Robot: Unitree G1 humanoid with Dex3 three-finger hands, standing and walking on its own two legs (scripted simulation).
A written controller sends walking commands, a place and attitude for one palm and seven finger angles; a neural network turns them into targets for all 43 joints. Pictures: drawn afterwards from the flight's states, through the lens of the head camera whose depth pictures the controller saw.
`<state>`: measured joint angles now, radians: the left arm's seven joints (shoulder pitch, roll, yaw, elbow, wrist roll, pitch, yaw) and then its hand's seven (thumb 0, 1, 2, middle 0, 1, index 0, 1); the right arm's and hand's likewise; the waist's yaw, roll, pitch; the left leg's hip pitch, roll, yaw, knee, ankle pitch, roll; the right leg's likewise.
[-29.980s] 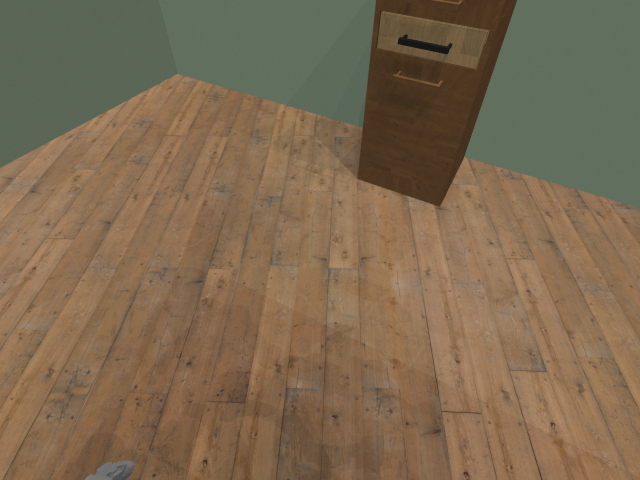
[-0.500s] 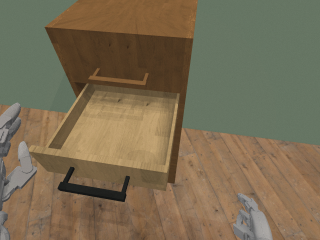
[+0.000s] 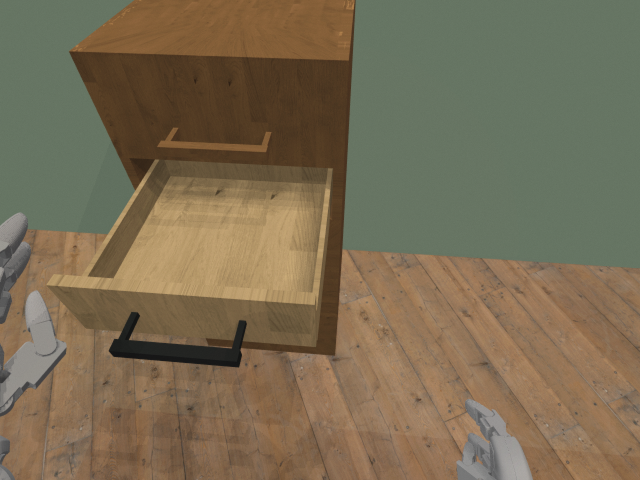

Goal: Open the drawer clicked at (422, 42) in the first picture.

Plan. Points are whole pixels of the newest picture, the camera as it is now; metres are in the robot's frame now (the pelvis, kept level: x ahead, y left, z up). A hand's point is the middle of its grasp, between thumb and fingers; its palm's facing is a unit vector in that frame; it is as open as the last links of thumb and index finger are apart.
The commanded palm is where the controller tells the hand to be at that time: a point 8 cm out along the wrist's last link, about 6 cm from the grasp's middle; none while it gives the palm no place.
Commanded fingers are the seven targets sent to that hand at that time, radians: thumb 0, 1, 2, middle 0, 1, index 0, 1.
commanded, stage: step back with the hand held close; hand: left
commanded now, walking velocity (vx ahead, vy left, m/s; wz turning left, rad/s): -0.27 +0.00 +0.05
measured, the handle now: (181, 338) +0.32 +0.22 -0.04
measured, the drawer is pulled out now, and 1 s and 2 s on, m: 0.30 0.30 0.30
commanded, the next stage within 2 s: stop stepping back and stand still in 0.46 s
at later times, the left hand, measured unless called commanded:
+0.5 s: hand out of the picture +0.07 +0.24 +0.17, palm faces +0.40 -0.82 -0.41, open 7.4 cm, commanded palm +0.00 +0.29 +0.18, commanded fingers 0.00 0.90 0.90 -0.20 -0.30 -0.20 -0.30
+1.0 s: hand out of the picture +0.00 +0.24 +0.16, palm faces +0.32 -0.85 -0.42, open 7.4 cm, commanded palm -0.07 +0.29 +0.18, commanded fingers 0.00 0.90 0.90 -0.20 -0.30 -0.20 -0.30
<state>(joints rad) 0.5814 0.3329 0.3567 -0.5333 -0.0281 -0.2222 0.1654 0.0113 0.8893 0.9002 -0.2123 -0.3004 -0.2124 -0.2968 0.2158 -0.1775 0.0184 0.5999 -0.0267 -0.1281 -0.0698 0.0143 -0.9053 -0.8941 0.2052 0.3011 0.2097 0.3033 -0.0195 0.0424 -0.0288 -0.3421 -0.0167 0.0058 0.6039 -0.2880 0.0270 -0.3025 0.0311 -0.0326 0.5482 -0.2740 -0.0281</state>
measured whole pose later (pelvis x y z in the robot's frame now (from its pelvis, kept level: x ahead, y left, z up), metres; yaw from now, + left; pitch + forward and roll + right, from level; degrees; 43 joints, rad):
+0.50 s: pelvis -0.12 +0.01 -0.01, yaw +2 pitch +1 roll +1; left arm 0.60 0.37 0.34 -0.58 -0.01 -0.25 0.17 0.01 0.89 0.90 -0.22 -0.30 -0.22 -0.30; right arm 0.21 -0.22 -0.02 0.60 -0.01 -0.11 -0.07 0.01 -0.91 -0.89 0.20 0.30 0.21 0.30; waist -0.02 -0.04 -0.02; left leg -0.36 0.00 0.03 0.61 -0.34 0.02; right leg -0.47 -0.03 -0.03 0.57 -0.13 -0.01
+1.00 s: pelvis -0.20 +0.01 +0.00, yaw +0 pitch +1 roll -1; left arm 0.63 0.38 0.36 -0.58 -0.02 -0.22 0.15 0.01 0.89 0.90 -0.22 -0.30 -0.22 -0.30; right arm 0.26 -0.23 -0.03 0.65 0.00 -0.13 -0.08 0.02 -0.91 -0.89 0.20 0.30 0.21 0.30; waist -0.06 -0.05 -0.03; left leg -0.29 0.01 0.04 0.54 -0.30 0.03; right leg -0.30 -0.03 -0.07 0.55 -0.28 0.01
